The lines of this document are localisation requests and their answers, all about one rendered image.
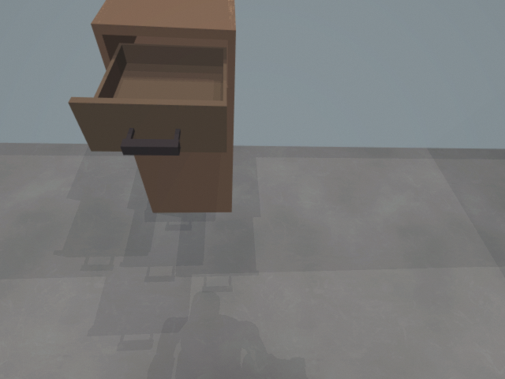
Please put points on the cabinet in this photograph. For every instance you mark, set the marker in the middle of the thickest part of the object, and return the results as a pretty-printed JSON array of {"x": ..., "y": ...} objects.
[{"x": 192, "y": 181}]

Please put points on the drawer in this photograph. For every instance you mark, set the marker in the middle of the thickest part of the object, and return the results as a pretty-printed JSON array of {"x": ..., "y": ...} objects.
[{"x": 157, "y": 89}]

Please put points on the handle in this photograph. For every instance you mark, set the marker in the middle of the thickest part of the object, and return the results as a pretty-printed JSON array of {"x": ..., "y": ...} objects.
[{"x": 151, "y": 147}]

